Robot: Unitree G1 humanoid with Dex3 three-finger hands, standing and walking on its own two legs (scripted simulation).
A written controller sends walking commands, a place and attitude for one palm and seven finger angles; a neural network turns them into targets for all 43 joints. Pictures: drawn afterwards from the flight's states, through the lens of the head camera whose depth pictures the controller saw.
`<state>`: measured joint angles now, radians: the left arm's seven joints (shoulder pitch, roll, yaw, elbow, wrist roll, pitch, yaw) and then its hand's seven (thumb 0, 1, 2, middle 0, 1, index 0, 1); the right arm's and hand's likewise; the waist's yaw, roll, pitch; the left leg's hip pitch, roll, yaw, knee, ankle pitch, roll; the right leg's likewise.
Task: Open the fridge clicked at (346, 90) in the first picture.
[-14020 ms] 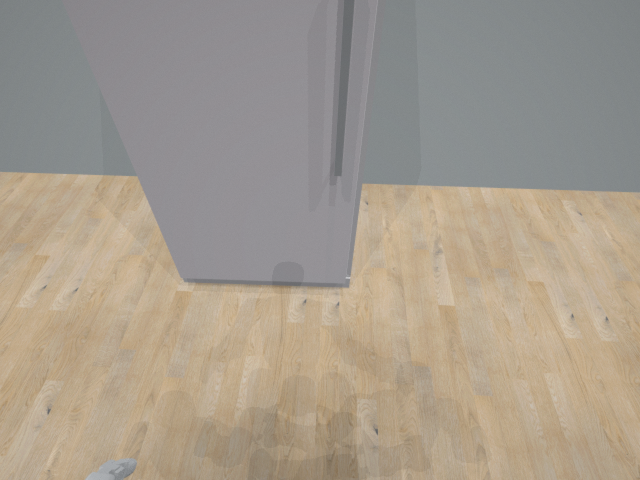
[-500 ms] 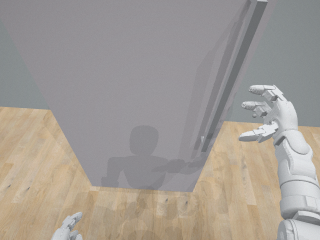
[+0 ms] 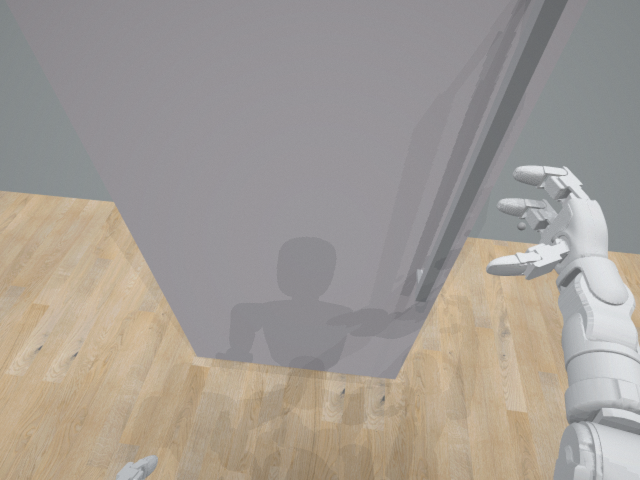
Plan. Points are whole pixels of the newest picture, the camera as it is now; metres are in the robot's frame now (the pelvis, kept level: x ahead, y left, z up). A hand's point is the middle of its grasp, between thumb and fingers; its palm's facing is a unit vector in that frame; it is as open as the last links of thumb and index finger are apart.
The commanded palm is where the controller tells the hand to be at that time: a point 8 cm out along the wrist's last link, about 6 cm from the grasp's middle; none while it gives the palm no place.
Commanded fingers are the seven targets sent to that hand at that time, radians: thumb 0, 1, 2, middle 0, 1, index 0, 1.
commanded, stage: move the hooked fingers beside the handle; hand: right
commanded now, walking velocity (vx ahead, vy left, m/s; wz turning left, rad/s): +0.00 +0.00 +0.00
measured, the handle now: (461, 188) +0.47 -0.13 +0.12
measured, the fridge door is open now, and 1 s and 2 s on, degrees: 0 0 0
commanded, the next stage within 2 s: feel for the door with the fingertips in 0.46 s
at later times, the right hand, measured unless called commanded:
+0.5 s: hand (524, 225) +0.42 -0.20 +0.12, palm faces +0.00 +1.00 +0.01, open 13.9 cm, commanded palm +0.39 -0.25 +0.13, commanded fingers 0.00 0.50 -0.30 0.30 1.20 0.30 1.20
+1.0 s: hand (484, 218) +0.42 -0.15 +0.13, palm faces -0.02 +1.00 +0.01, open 13.9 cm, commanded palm +0.39 -0.21 +0.13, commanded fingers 0.00 0.50 -0.30 0.30 1.20 0.30 1.20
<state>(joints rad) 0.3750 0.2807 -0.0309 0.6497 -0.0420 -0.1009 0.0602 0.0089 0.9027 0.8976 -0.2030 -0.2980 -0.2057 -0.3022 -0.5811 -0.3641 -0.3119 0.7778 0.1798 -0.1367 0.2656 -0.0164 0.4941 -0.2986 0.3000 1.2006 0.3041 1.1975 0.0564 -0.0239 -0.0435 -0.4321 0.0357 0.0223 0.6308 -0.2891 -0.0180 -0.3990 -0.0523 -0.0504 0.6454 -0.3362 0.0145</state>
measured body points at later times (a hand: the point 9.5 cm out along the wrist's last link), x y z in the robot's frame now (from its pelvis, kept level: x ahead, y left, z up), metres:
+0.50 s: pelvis +0.00 +0.00 +0.00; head +0.03 +0.00 +0.45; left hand +0.12 +0.25 -0.10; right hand +0.41 -0.25 +0.13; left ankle +0.02 +0.13 -0.72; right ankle -0.01 -0.13 -0.72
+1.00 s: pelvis +0.00 +0.00 +0.00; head +0.02 +0.00 +0.45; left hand +0.10 +0.25 -0.11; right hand +0.41 -0.20 +0.13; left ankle +0.02 +0.13 -0.72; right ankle -0.01 -0.13 -0.72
